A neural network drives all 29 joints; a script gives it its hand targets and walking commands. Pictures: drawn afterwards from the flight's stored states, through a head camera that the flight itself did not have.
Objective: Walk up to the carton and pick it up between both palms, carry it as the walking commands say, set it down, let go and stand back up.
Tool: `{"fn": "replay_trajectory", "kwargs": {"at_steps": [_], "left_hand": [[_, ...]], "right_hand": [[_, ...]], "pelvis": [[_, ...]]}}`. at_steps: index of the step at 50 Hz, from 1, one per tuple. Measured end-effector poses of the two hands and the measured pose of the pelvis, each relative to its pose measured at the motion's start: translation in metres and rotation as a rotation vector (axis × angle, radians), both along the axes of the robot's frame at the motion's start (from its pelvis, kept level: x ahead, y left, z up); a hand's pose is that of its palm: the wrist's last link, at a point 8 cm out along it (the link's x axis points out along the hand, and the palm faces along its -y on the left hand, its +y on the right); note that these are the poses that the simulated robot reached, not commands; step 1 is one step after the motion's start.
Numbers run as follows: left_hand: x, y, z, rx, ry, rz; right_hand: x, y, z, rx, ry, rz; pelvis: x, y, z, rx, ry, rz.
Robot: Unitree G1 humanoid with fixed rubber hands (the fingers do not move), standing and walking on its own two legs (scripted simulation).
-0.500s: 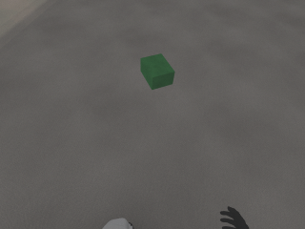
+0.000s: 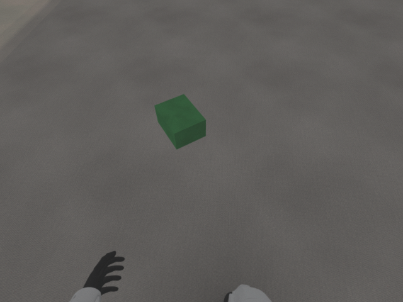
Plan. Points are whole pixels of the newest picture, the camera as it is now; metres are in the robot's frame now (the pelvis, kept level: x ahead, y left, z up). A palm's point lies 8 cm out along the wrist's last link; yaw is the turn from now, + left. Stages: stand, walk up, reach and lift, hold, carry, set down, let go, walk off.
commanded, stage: walk up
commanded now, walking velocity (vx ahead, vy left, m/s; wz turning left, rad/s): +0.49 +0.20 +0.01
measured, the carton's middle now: (180, 120) +1.20 +0.11 -0.68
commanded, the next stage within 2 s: none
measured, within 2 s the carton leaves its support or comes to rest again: neither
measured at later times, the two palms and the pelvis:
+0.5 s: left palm out of the picture +0.14 +0.32 -0.13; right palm (252, 184) +0.40 -0.14 -0.11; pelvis +0.24 +0.08 +0.00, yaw +0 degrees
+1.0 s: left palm (118, 117) +0.67 +0.27 -0.11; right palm (261, 195) +0.37 -0.16 -0.12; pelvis +0.50 +0.05 +0.00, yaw +1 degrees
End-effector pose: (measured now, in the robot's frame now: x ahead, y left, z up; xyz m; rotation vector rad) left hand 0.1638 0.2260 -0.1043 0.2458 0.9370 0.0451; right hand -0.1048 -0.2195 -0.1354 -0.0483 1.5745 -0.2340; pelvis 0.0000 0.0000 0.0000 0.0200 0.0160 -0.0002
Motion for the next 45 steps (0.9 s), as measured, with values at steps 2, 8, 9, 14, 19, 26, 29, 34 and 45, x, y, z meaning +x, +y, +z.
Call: {"fn": "replay_trajectory", "kwargs": {"at_steps": [2,8,9,14,19,26,29,34,45], "left_hand": [[-0.02,0.012,0.002,0.037,0.091,0.06],[-0.09,0.035,0.018,0.093,0.333,0.23],[-0.099,0.036,0.02,0.093,0.367,0.249],[-0.121,0.036,0.022,0.067,0.502,0.322],[-0.101,0.048,0.013,0.025,0.573,0.362],[-0.001,0.102,-0.028,-0.015,0.583,0.303],[0.088,0.121,-0.027,-0.02,0.444,0.24],[0.223,0.13,-0.016,-0.033,0.273,0.126],[0.429,0.071,0.003,-0.094,0.079,-0.016]], "right_hand": [[0.053,-0.015,-0.001,-0.005,-0.075,0.038],[0.208,-0.032,0.01,0.003,-0.275,0.162],[0.23,-0.03,0.012,0.006,-0.299,0.178],[0.329,-0.005,0.021,0.036,-0.399,0.252],[0.424,0.039,0.026,0.061,-0.486,0.313],[0.504,0.074,0.022,-0.049,-0.532,0.312],[0.476,0.067,0.029,-0.094,-0.417,0.242],[0.426,0.062,0.046,-0.14,-0.244,0.123],[0.426,0.075,0.044,-0.07,-0.022,-0.015]], "pelvis": [[0.019,-0.003,0.007,0.011,-0.004,0.005],[0.074,-0.003,0.026,0.023,-0.014,0.001],[0.083,-0.001,0.027,0.023,-0.014,0.001],[0.127,0.013,0.029,0.017,-0.014,0.001],[0.177,0.04,0.023,-0.001,-0.008,0.001],[0.253,0.088,0.001,-0.026,0.001,0.0],[0.28,0.097,0.012,-0.035,-0.002,-0.004],[0.327,0.102,0.026,-0.048,-0.011,0.002],[0.435,0.077,0.025,-0.042,-0.005,0.008]]}}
